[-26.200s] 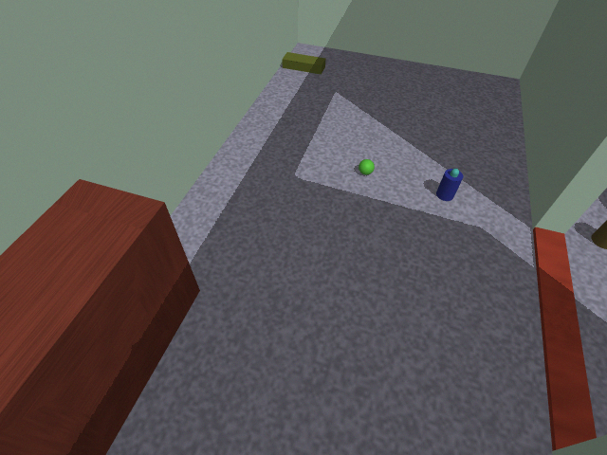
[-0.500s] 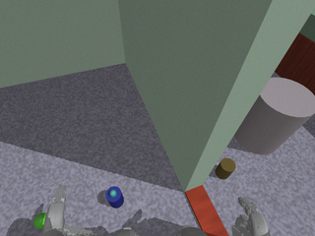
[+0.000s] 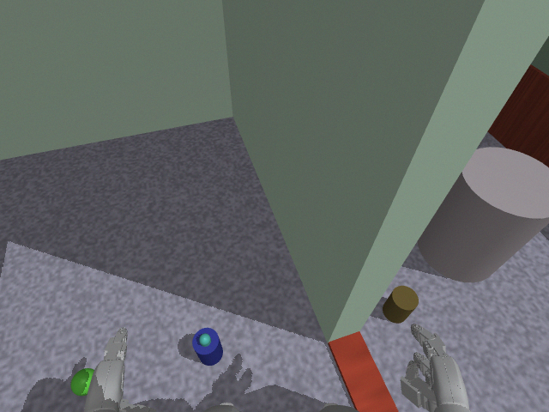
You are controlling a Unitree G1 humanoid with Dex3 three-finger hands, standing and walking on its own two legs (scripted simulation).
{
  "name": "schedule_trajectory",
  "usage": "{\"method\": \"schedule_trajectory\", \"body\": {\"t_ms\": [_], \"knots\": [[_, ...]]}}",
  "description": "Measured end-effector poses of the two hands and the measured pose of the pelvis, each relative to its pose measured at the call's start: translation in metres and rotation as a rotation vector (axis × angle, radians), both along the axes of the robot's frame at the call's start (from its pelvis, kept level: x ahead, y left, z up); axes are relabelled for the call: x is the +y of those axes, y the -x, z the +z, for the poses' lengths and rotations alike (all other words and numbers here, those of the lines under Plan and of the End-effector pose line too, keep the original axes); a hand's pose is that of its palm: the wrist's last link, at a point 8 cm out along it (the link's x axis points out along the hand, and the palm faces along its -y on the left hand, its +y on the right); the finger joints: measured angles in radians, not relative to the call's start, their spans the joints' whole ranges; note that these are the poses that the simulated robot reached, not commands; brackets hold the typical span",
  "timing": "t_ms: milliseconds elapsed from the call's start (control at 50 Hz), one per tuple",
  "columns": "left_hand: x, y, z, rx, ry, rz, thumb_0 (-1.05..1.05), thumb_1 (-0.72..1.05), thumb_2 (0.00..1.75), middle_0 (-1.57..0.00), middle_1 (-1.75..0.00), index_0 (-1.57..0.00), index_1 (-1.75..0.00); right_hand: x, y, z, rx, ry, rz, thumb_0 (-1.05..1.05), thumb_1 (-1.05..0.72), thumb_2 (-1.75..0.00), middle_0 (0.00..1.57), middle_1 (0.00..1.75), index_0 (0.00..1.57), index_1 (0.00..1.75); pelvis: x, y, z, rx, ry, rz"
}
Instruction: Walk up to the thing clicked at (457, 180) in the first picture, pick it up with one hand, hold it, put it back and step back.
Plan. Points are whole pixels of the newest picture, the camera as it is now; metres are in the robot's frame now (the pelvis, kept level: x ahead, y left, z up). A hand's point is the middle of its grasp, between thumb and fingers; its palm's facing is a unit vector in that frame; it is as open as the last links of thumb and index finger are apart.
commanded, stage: home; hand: left
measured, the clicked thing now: (207, 345) +0.40 +0.21 -0.64
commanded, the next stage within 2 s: stand in 1.30 s
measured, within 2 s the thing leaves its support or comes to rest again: neither
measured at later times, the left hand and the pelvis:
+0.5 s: hand (154, 387) +0.17 +0.18 -0.06, palm faces +0.09 -0.95 -0.29, open 17.5 cm; pelvis +0.00 +0.00 +0.00, yaw +0 degrees
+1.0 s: hand (153, 396) +0.16 +0.18 -0.06, palm faces +0.10 -0.96 -0.28, open 17.4 cm; pelvis +0.00 +0.00 +0.00, yaw +0 degrees
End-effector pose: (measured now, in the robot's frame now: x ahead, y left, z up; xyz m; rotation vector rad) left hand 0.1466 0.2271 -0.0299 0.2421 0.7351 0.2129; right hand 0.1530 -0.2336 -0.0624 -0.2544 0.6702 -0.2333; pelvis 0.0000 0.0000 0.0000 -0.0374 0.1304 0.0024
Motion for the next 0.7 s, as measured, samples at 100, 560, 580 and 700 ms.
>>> {"method": "schedule_trajectory", "body": {"t_ms": [100,560,580,700], "knots": [[-0.0020,-0.0023,-0.0013,0.003,0.007,-0.006,-0.01,-0.55,0.05,-0.05,-0.05,-0.06,-0.05,-0.0027,0.0057,-0.0015,0.016,-0.001,-0.012,0.01,-0.90,-0.90,0.21,0.30,0.21,0.31,-0.0010,-0.0008,0.0008,0.000,-0.001,-0.003],[-0.0029,-0.0043,-0.0013,0.009,0.009,-0.007,-0.01,-0.55,0.06,-0.05,-0.06,-0.06,-0.05,-0.0026,0.0034,-0.0025,0.018,-0.010,-0.010,0.01,-0.90,-0.90,0.21,0.30,0.21,0.31,-0.0017,-0.0037,0.0022,-0.003,-0.005,-0.005],[-0.0031,-0.0038,-0.0015,0.010,0.010,-0.006,-0.01,-0.55,0.06,-0.05,-0.06,-0.06,-0.05,-0.0028,0.0030,-0.0022,0.017,-0.009,-0.009,0.01,-0.90,-0.90,0.21,0.30,0.21,0.31,-0.0020,-0.0036,0.0023,-0.003,-0.005,-0.005],[-0.0037,-0.0016,-0.0016,0.013,0.012,-0.003,-0.01,-0.55,0.05,-0.05,-0.06,-0.06,-0.05,-0.0044,0.0026,-0.0009,0.011,-0.003,-0.009,0.01,-0.90,-0.90,0.21,0.30,0.21,0.31,-0.0028,-0.0030,0.0026,-0.006,-0.005,-0.004]]}}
